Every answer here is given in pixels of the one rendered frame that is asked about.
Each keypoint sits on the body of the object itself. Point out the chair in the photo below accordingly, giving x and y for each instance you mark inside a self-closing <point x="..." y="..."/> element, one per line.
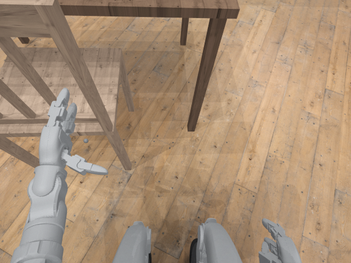
<point x="31" y="78"/>

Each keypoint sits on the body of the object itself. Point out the right robot thigh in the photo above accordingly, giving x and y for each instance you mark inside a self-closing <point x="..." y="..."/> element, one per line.
<point x="216" y="242"/>

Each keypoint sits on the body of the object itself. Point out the left robot forearm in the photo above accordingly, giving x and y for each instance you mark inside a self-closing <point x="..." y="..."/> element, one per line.
<point x="45" y="225"/>

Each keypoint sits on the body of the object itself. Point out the robot right shin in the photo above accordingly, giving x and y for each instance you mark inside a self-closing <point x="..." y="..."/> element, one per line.
<point x="202" y="257"/>

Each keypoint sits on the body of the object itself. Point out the left robot hand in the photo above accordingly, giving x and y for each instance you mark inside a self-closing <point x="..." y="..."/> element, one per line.
<point x="55" y="136"/>

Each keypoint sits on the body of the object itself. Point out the right robot hand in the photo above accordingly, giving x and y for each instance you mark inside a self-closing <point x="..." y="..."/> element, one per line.
<point x="281" y="251"/>

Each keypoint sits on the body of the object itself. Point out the table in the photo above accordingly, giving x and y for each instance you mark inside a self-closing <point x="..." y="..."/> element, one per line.
<point x="217" y="10"/>

